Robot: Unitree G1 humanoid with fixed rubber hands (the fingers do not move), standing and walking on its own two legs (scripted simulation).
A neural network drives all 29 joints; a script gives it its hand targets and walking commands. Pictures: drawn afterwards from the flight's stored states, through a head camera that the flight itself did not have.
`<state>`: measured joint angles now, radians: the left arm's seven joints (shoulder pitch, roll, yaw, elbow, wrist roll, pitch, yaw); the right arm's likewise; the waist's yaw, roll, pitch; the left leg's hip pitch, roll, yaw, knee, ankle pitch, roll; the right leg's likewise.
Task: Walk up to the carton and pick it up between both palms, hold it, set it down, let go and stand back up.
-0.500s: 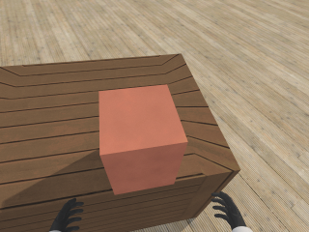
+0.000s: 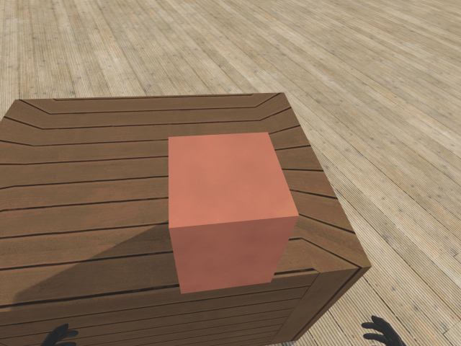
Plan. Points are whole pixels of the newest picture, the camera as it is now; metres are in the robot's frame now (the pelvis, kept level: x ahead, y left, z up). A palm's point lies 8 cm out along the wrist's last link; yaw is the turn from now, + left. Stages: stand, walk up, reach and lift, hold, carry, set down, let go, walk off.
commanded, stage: stand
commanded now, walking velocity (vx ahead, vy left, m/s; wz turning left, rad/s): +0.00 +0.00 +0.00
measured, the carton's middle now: (223, 215) +0.34 +0.01 +0.03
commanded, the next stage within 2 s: none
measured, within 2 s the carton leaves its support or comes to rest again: neither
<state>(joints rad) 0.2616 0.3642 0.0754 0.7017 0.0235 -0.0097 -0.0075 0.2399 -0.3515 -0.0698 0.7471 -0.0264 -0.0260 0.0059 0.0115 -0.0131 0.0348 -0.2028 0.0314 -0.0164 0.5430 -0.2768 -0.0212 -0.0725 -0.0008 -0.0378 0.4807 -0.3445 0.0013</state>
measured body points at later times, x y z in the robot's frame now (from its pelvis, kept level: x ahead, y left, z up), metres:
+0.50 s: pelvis -0.02 +0.02 +0.01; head -0.02 +0.03 +0.46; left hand +0.07 +0.32 -0.11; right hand +0.10 -0.27 -0.10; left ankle +0.01 +0.13 -0.73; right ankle -0.05 -0.12 -0.73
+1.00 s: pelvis -0.03 +0.02 +0.01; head -0.03 +0.02 +0.46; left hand +0.04 +0.33 -0.11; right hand +0.07 -0.28 -0.11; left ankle +0.01 +0.13 -0.73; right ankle -0.05 -0.12 -0.73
